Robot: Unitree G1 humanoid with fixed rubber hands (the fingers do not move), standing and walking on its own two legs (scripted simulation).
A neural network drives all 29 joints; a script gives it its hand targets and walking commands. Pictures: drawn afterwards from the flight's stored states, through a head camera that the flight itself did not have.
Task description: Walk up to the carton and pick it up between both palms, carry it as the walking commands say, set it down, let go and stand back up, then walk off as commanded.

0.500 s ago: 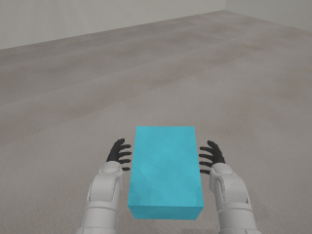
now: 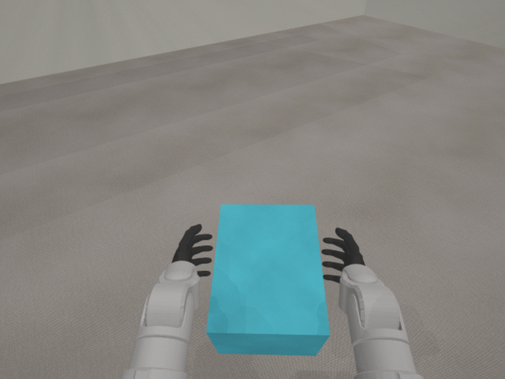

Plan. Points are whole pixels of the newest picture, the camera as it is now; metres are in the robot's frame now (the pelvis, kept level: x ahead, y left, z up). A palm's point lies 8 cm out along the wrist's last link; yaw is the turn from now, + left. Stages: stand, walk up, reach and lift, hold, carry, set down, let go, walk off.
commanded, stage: carry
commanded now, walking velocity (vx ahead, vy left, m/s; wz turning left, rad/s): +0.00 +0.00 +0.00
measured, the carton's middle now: (267, 278) +0.34 +0.00 -0.05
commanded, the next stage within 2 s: none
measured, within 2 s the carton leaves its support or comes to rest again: neither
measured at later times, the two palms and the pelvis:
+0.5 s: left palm (183, 270) +0.29 +0.14 +0.05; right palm (352, 273) +0.29 -0.13 +0.05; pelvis +0.00 +0.00 +0.00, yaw +0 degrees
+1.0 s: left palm (210, 227) +0.35 +0.10 +0.09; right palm (368, 231) +0.35 -0.17 +0.09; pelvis +0.06 -0.04 +0.01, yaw +0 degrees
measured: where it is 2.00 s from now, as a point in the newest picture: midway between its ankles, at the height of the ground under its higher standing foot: (303, 332)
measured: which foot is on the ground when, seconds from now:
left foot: down 0.00-1.00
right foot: down 0.00-0.78, up 0.80-0.98, down 1.00-1.00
